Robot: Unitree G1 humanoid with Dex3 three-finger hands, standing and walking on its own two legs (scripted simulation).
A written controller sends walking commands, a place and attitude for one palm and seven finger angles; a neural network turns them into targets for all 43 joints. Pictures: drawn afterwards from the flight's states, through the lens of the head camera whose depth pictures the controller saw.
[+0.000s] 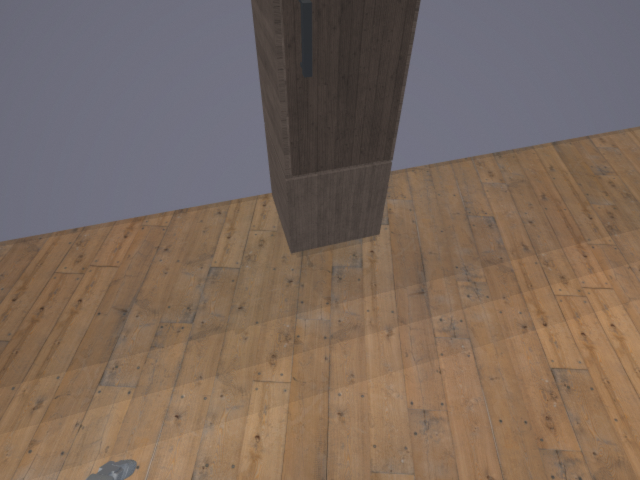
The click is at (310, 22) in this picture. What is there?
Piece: cupboard door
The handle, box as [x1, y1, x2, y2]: [298, 0, 311, 77]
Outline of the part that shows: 298,0 301,3 302,61 300,62 300,65 304,77 311,76 311,2 309,0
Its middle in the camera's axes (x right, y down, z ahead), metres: -0.04 -0.51 +0.98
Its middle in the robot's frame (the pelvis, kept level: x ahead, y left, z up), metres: +1.09 +0.09 +0.11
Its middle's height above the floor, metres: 0.88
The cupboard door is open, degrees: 0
